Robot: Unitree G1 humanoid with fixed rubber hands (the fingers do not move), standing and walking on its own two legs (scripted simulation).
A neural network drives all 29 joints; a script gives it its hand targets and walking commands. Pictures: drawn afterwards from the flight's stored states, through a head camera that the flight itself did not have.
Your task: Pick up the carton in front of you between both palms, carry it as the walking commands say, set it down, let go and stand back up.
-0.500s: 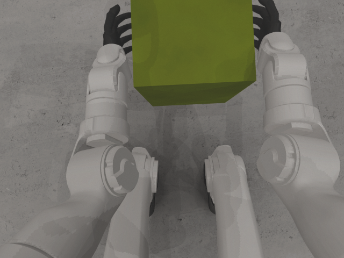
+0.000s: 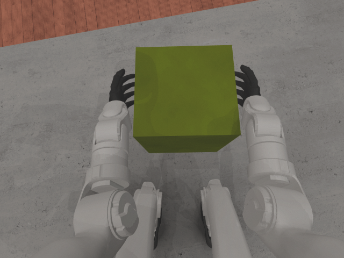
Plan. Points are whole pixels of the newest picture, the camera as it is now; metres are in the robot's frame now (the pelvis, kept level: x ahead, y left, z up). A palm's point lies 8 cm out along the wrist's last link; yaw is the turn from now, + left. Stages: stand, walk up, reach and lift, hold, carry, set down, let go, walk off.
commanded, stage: reach and lift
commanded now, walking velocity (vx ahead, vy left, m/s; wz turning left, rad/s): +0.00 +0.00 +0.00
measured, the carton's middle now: (183, 108) +0.46 -0.01 -0.11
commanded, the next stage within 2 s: hold in 1.88 s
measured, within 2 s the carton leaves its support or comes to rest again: neither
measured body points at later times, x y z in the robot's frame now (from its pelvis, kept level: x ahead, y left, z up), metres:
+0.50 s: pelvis +0.04 +0.01 +0.13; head +0.14 +0.00 +0.57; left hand +0.41 +0.15 +0.11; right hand +0.41 -0.16 +0.11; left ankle +0.08 +0.13 -0.54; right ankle +0.09 -0.12 -0.54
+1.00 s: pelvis +0.06 +0.01 +0.20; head +0.03 +0.01 +0.65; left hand +0.37 +0.15 +0.22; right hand +0.37 -0.15 +0.21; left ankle +0.08 +0.13 -0.54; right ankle +0.09 -0.12 -0.54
